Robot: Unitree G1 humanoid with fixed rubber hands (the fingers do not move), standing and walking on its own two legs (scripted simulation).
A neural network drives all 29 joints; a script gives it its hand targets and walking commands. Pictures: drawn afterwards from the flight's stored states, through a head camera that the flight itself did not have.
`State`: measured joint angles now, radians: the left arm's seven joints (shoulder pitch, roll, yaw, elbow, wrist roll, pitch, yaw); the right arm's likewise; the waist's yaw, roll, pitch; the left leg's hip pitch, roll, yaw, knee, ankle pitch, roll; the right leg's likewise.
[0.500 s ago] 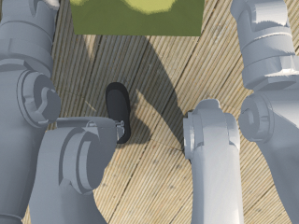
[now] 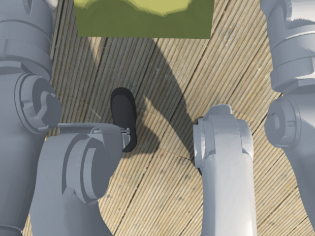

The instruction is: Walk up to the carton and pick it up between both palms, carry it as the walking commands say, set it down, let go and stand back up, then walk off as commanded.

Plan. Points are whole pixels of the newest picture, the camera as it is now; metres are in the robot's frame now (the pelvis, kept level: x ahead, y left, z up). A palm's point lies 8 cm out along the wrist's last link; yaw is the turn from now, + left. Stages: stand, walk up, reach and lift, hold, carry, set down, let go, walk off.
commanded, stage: set down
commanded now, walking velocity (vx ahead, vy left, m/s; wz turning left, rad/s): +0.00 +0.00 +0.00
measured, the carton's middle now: out of the picture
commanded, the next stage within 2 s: let go in 1.36 s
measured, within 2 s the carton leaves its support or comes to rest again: neither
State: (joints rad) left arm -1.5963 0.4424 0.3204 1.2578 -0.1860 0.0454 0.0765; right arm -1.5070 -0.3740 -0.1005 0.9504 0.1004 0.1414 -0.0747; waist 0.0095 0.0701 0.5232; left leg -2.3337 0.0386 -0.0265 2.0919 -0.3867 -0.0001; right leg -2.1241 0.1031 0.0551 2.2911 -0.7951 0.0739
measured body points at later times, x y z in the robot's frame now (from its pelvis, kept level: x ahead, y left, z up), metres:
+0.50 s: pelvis -0.02 -0.01 +0.06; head +0.35 +0.00 +0.30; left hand +0.56 +0.24 -0.08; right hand +0.59 -0.16 -0.07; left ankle +0.16 +0.13 -0.33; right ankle +0.06 -0.13 -0.33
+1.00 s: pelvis -0.01 -0.02 +0.18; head +0.36 +0.00 +0.42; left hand +0.56 +0.24 +0.06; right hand +0.59 -0.17 +0.06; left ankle +0.16 +0.13 -0.33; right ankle +0.06 -0.13 -0.33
